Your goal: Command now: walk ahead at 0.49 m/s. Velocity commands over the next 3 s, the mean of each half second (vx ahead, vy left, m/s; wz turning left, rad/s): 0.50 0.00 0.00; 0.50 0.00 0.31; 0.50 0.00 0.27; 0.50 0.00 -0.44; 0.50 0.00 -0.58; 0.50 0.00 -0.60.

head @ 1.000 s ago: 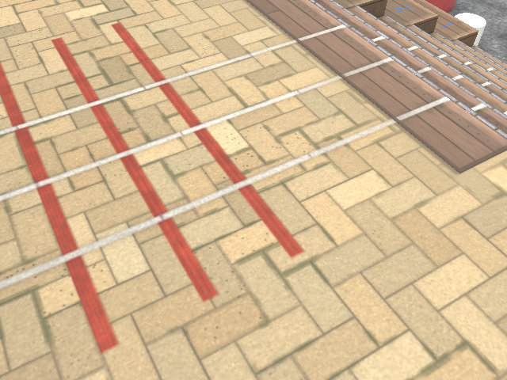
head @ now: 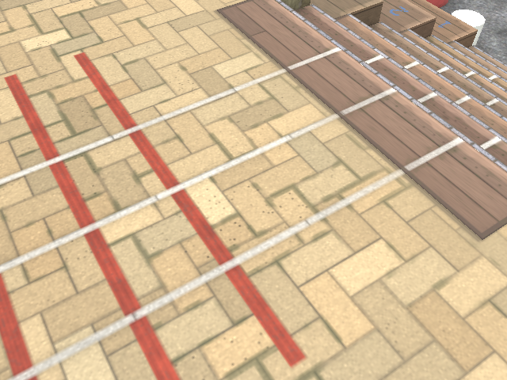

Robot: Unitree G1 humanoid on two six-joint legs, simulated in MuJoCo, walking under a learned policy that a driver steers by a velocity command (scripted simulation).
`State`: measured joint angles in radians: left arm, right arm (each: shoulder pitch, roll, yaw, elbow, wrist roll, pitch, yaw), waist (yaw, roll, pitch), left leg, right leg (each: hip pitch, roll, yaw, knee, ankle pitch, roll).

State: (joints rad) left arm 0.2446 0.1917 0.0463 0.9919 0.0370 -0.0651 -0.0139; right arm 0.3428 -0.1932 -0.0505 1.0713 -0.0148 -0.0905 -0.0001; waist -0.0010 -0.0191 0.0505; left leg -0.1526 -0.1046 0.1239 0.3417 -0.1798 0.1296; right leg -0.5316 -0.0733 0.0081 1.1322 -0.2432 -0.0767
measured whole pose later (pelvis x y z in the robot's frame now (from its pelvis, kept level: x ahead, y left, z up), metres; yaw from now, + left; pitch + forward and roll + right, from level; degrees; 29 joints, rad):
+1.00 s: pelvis +0.56 +0.01 -0.02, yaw +13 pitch +0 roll +0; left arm 0.34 0.19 0.04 0.99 0.01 -0.09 0.01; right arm 0.15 -0.23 -0.07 0.91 -0.02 -0.05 0.02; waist 0.01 -0.01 0.07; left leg -0.37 -0.11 0.09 0.56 -0.20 0.15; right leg -0.28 -0.02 -0.06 1.22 -0.38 -0.04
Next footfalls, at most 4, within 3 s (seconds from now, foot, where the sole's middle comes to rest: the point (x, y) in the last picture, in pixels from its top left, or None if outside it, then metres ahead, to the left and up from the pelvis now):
0.34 right None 0.36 -0.11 -0.78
0.90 left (240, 324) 0.65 0.07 -0.78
1.46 right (252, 222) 1.00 0.03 -0.78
2.00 left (187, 168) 1.24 0.27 -0.78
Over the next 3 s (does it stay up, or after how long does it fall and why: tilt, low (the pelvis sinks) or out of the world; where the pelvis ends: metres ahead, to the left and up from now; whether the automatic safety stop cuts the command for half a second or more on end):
stays up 1.59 0.04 -0.01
